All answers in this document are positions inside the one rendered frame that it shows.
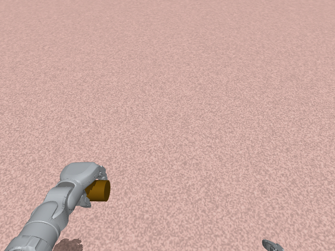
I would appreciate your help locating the can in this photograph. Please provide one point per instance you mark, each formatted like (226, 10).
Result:
(99, 190)

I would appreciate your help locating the left robot hand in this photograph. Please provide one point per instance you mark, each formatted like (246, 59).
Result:
(84, 173)

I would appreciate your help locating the right robot hand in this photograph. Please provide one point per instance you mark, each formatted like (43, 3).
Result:
(270, 246)

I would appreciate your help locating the left robot arm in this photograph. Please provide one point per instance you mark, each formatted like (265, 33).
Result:
(47, 220)

